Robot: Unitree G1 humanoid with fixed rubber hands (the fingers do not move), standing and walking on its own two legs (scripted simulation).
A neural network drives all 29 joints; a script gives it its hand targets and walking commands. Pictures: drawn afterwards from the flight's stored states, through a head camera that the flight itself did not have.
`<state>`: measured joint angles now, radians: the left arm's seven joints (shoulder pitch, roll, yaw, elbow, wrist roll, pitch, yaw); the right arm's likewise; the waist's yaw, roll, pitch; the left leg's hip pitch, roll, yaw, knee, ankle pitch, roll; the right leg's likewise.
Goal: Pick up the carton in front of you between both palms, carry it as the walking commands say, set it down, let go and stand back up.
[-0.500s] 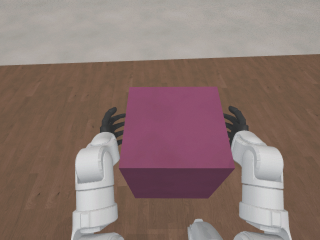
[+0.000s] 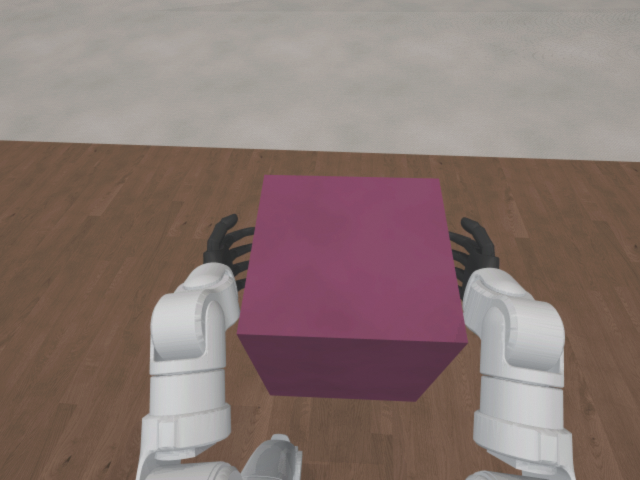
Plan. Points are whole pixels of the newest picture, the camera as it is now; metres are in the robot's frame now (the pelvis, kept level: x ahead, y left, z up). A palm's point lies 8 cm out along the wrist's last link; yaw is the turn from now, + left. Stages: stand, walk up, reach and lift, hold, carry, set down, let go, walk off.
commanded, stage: carry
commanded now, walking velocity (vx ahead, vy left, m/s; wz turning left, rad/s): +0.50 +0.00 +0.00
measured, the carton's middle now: (346, 297) +0.34 +0.02 +0.02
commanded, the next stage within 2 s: none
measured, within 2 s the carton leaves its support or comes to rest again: neither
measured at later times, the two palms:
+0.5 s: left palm (270, 123) +0.66 +0.17 +0.05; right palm (444, 131) +0.64 -0.13 +0.06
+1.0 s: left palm (292, 61) +0.96 +0.18 +0.01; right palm (421, 61) +0.97 -0.12 +0.01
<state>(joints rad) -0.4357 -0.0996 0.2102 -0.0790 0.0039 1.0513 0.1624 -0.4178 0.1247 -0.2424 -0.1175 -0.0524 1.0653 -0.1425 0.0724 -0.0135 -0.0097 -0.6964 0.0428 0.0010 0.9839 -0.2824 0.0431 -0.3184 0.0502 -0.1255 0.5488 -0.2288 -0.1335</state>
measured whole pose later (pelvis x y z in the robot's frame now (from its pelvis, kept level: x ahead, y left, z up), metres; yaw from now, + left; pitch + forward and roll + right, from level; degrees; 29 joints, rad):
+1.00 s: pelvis +0.63 +0.01 -0.07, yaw +0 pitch +6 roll +1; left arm -0.43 -0.10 0.21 -0.07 0.00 1.04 0.16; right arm -0.41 0.13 -0.24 -0.11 -0.05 1.05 -0.15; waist 0.07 -0.01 -0.01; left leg -0.71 0.05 0.00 0.98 -0.26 0.04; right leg -0.31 0.05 -0.12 0.56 -0.24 -0.13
